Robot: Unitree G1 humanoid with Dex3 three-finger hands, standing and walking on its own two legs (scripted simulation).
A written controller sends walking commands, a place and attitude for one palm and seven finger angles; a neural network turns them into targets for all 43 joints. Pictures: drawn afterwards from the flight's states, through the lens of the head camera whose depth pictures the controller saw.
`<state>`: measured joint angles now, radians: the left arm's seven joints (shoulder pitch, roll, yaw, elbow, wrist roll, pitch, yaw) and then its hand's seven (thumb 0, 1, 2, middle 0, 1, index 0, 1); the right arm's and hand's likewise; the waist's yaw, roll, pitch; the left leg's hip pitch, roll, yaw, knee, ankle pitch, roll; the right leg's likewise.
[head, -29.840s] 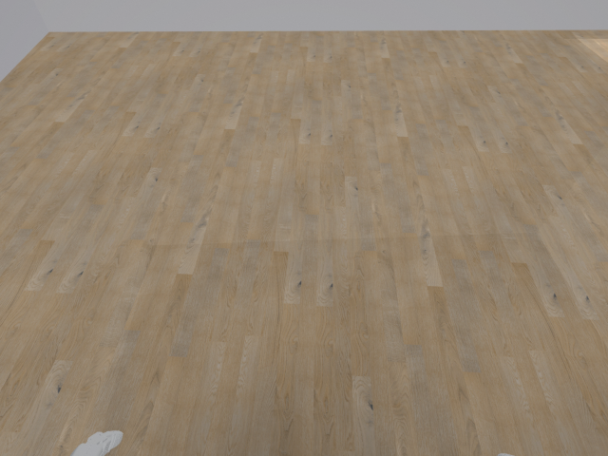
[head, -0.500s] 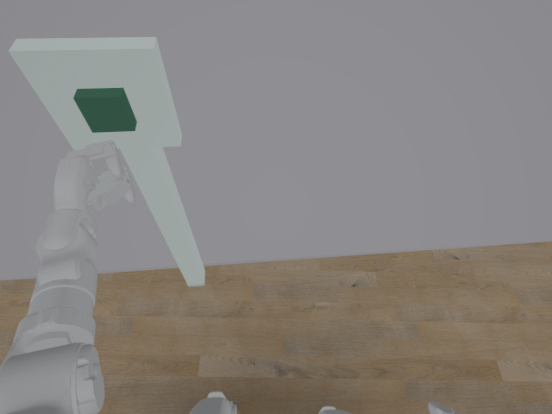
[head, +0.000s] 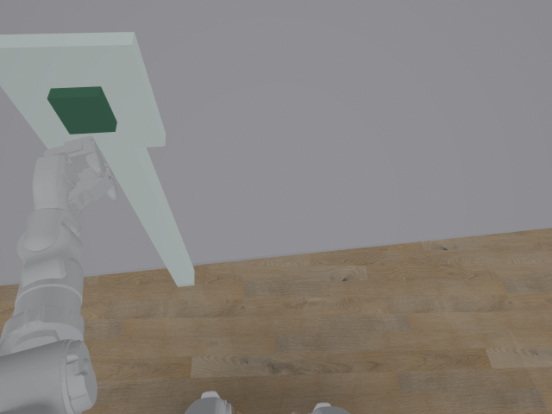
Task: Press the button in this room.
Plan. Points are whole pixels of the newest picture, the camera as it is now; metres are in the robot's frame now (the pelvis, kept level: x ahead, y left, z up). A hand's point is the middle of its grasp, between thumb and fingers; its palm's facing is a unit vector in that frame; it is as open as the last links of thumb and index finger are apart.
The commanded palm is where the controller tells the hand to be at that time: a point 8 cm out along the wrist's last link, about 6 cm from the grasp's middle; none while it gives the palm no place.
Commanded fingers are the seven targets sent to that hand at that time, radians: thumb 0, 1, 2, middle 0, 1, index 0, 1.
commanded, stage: aim a knuckle at the button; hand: left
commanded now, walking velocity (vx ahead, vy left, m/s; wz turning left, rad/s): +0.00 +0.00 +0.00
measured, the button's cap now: (85, 109) +0.53 +0.28 +0.12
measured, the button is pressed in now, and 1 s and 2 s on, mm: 0 0 12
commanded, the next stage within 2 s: press the button with the knuckle in 0.30 s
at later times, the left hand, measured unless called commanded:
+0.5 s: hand (101, 183) +0.42 +0.24 +0.08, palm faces +0.14 -0.99 +0.01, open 3.1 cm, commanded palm +0.40 +0.29 +0.09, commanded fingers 0.00 0.90 0.90 -1.30 -1.50 -1.30 -1.50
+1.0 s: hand (117, 157) +0.46 +0.23 +0.09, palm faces +0.13 -0.99 +0.00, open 3.1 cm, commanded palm +0.43 +0.28 +0.09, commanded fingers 0.00 0.90 0.90 -1.30 -1.50 -1.30 -1.50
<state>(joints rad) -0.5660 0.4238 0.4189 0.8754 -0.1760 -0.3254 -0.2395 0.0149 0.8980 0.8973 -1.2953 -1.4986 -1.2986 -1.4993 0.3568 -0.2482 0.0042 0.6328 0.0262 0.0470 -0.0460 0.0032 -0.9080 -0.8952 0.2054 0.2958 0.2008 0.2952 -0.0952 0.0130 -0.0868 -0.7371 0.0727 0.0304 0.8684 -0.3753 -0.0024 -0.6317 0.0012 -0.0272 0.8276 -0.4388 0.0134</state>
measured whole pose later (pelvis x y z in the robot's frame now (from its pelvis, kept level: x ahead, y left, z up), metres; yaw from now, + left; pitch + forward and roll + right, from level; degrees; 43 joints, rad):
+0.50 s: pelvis -0.01 +0.00 +0.00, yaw +1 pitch +13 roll -2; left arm -0.60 0.43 0.39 0.92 -0.18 -0.32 -0.25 0.01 0.90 0.90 -1.30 -1.50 -1.30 -1.50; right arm 0.31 -0.26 0.02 0.62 0.03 0.04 -0.05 0.00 -0.91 -0.90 0.21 0.30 0.20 0.30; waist -0.08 0.01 -0.08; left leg -0.74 0.07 0.01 0.88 -0.37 -0.01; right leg -0.62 0.00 -0.05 0.84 -0.44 0.01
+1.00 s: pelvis -0.01 +0.00 -0.01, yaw +0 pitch +15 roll -2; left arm -0.75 0.48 0.44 1.06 -0.13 -0.34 -0.22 0.01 0.90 0.90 -1.30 -1.50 -1.30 -1.50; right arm 0.37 -0.25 0.01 0.64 0.01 0.07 -0.04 0.00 -0.91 -0.90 0.21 0.30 0.20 0.30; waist -0.13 0.02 -0.09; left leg -0.80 0.08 0.03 0.90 -0.38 0.00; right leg -0.69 0.01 -0.03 0.87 -0.44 0.01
